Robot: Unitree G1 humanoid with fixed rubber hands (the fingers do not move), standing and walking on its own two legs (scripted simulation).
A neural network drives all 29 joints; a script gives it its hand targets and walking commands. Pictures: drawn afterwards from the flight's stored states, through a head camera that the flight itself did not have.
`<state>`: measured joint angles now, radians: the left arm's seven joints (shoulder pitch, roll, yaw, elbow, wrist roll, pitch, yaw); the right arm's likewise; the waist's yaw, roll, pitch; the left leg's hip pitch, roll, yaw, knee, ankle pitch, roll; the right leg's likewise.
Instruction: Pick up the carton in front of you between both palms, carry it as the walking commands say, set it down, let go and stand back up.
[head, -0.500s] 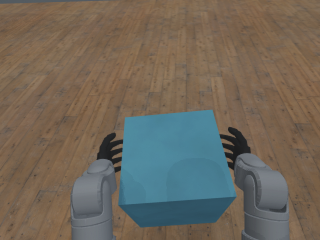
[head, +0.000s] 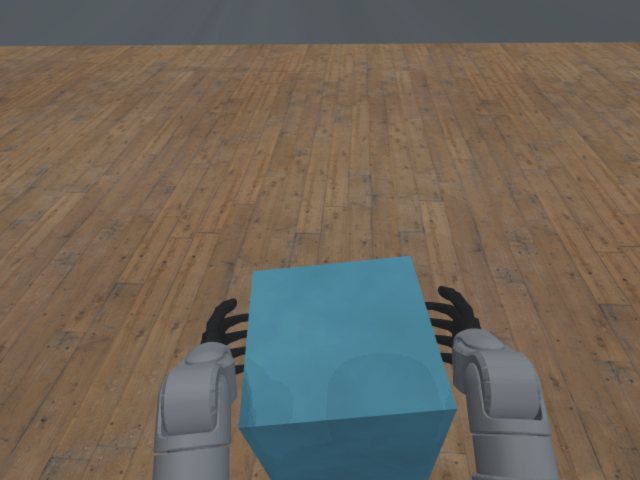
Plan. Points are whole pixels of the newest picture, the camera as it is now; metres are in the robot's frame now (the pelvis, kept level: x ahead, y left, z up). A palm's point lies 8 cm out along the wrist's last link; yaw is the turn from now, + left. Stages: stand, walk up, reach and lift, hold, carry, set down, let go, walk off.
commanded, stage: carry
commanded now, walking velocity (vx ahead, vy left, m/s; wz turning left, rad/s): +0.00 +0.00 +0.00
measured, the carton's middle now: (342, 378) +0.28 +0.00 -0.02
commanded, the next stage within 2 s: hold in 1.54 s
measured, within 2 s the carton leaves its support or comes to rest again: neither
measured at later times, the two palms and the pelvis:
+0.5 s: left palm (220, 362) +0.28 +0.15 +0.03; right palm (453, 354) +0.28 -0.14 +0.04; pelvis -0.02 +0.01 +0.00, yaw +0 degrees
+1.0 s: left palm (214, 380) +0.25 +0.15 +0.04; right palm (461, 373) +0.25 -0.14 +0.04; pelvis -0.04 +0.01 +0.00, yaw +0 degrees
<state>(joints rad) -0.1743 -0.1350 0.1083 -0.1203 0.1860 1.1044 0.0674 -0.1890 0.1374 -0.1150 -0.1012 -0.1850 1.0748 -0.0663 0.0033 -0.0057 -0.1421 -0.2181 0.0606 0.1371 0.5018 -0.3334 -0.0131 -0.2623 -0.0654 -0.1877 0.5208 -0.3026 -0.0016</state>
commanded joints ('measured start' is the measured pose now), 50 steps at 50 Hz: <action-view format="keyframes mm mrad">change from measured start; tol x2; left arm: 1 -492 -936 -681 -60 -392 -85 -263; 10 -431 -868 -579 46 -276 -256 -260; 17 -506 -865 -444 236 -179 -416 -266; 22 -564 -914 -411 330 -153 -489 -278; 25 -564 -939 -430 329 -161 -487 -282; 29 -533 -946 -479 280 -191 -441 -282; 33 -510 -925 -463 279 -183 -414 -280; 40 -545 -937 -475 262 -199 -416 -282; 50 -526 -938 -470 271 -193 -411 -282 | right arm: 1 -422 943 661 -29 384 -55 270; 6 -395 906 633 0 335 -142 264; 11 -390 876 559 85 258 -245 260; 17 -469 874 440 250 174 -383 266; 22 -530 920 413 336 149 -455 278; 25 -535 948 434 336 158 -454 283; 29 -504 958 481 288 189 -409 282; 34 -489 932 461 282 181 -382 281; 40 -524 944 477 262 197 -386 282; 50 -517 943 476 264 197 -382 283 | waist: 1 -3 44 -241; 7 -3 13 -272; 20 -4 12 -212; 29 -3 7 -223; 37 -3 7 -185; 50 -3 7 -200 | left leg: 1 106 119 -70 17 765 10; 9 90 108 -65 34 655 13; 22 52 106 -70 -29 400 22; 31 47 106 -71 -39 357 23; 39 21 105 -76 -63 280 27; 50 14 105 -77 -65 266 30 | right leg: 1 123 -91 74 27 575 9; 7 143 -99 81 43 593 2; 23 122 -108 99 -34 372 -7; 30 116 -111 100 -42 359 -5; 40 89 -111 108 -70 278 -8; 50 86 -111 108 -71 269 -9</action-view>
